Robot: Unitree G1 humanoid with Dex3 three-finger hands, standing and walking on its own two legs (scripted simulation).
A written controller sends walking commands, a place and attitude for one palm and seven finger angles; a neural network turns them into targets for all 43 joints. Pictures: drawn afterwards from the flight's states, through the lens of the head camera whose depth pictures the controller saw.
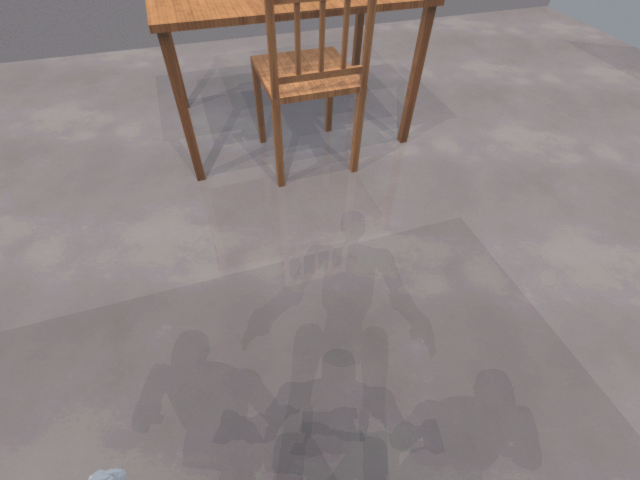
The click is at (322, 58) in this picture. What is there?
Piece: chair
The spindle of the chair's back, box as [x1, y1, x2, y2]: [318, 1, 325, 71]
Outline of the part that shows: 320,1 318,70 323,71 325,1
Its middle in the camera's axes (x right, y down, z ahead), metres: +0.00 -0.75 +1.45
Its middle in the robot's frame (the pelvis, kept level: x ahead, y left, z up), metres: +1.58 +0.07 -0.10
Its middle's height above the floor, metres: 0.67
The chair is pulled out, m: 0.00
